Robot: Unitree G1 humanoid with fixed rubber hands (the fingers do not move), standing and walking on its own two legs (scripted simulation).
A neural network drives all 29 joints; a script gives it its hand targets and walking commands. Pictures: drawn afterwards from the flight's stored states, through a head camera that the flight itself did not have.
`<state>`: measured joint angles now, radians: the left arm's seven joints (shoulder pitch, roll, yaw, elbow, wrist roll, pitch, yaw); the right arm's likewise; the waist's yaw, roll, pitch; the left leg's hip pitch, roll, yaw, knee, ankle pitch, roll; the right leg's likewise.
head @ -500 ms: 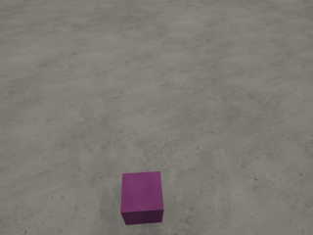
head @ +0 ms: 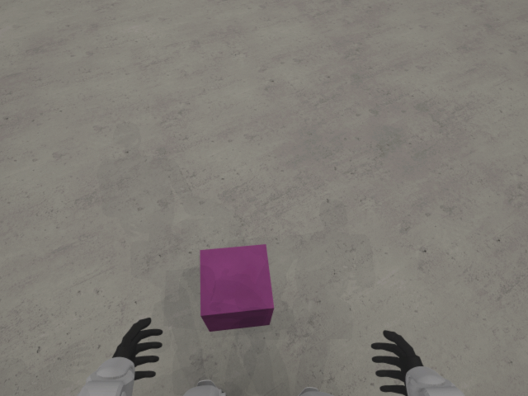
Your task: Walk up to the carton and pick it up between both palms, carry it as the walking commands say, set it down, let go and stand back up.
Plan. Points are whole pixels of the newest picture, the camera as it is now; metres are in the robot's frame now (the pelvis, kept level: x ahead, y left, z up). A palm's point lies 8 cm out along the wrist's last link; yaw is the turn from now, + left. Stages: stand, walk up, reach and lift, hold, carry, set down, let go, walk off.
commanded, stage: reach and lift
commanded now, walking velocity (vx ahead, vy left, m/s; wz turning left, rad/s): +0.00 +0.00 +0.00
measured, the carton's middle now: (236, 289) +0.46 +0.07 -0.62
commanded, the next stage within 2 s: none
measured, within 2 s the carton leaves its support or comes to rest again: neither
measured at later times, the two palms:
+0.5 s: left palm (131, 340) +0.23 +0.23 -0.15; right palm (377, 314) +0.27 -0.20 -0.15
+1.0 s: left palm (158, 267) +0.39 +0.23 -0.22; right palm (335, 249) +0.43 -0.16 -0.21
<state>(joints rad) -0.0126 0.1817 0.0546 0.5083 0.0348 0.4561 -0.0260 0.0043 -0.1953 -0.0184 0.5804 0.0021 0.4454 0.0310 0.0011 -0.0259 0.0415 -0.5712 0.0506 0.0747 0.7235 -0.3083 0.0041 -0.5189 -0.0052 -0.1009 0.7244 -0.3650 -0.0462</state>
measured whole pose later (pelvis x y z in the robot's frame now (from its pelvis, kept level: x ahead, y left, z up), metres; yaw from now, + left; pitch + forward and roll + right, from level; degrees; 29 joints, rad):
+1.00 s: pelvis -0.11 +0.02 -0.09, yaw -3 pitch +23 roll +1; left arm -1.13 0.31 0.22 0.54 -0.16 0.47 0.18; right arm -1.30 -0.40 -0.09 0.75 0.15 0.45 -0.05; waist 0.07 -0.04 0.53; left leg -1.24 0.05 0.08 1.10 -0.27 0.03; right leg -1.23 -0.01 -0.04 1.15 -0.33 -0.04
